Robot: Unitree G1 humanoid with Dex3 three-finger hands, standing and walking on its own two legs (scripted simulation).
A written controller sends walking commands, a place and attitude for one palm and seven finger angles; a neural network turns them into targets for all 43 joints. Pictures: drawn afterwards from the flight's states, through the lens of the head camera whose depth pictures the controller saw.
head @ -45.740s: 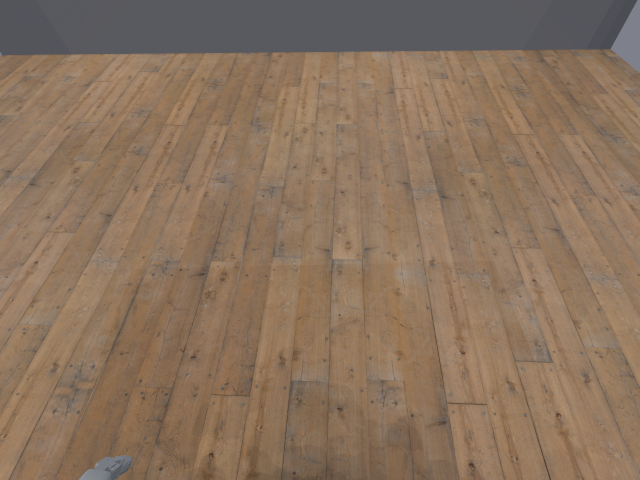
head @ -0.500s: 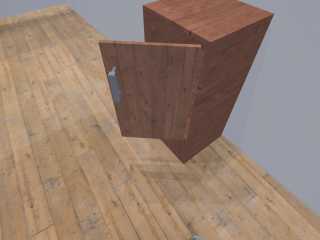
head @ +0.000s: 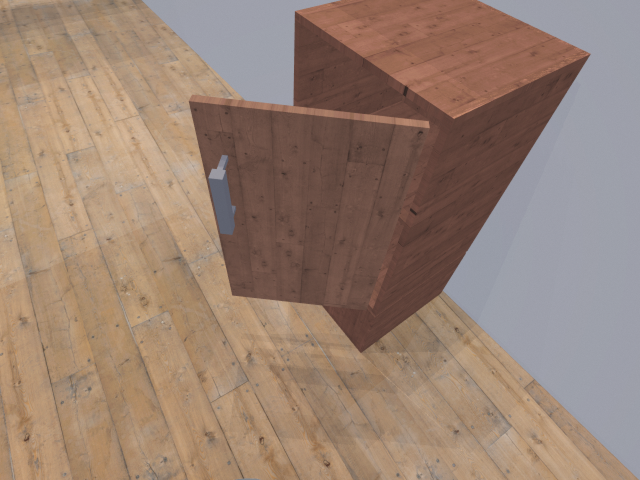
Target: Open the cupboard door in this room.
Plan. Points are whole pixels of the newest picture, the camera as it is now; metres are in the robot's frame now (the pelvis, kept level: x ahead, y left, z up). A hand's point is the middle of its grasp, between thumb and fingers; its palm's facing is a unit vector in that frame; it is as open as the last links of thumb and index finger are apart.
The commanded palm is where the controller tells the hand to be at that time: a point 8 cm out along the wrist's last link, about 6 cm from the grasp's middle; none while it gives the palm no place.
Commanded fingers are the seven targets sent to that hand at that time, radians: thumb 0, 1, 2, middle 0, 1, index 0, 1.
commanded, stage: come to a stop and stand still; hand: left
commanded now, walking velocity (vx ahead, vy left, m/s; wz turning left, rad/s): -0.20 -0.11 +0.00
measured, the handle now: (225, 195) +0.56 +0.22 -0.05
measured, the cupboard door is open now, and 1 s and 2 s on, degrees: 48 48 48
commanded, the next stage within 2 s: look again from close up in 1.34 s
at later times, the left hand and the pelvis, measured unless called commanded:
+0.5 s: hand out of the picture +0.03 +0.14 -0.16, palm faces -0.01 -0.97 -0.24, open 7.4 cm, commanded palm none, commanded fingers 0.00 0.90 0.90 -0.20 -0.30 -0.20 -0.30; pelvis -0.04 -0.04 -0.01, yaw -1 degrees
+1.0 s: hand out of the picture -0.01 +0.12 -0.17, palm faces -0.02 -0.98 -0.18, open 7.4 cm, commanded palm none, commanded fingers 0.00 0.90 0.90 -0.20 -0.30 -0.20 -0.30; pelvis -0.01 -0.05 +0.00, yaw -1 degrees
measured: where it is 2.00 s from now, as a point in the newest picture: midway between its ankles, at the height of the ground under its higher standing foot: outside the picture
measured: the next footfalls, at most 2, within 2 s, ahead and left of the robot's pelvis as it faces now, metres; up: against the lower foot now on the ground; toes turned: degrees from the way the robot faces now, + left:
right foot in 0.20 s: +0.00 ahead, -0.15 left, +0.00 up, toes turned -2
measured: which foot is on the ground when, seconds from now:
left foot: down 0.00-1.00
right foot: up 0.00-0.18, down 0.20-1.00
